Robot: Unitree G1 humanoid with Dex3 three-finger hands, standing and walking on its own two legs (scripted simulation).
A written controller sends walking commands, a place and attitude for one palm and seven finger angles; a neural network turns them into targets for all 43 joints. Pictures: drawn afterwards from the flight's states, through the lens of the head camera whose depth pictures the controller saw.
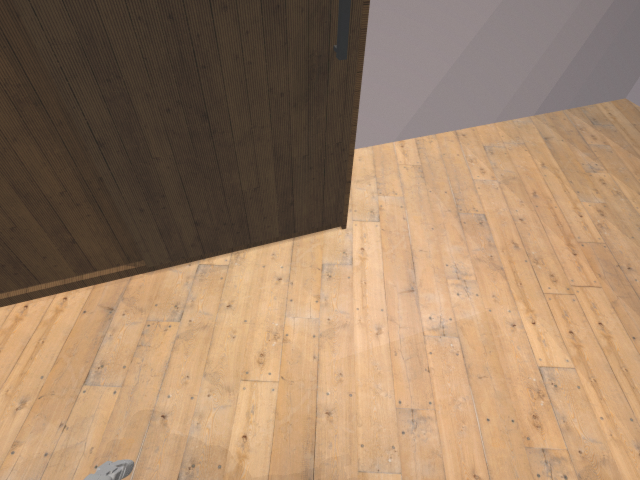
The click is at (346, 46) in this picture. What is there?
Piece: wardrobe's sliding door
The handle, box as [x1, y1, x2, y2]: [333, 0, 350, 59]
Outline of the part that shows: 339,0 337,44 334,45 333,49 336,52 336,56 338,59 345,59 347,48 350,0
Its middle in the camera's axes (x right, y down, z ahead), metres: +0.05 -0.60 +1.02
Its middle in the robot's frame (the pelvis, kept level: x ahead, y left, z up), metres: +1.18 +0.01 +0.12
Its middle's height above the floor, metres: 0.89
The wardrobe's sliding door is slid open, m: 0.00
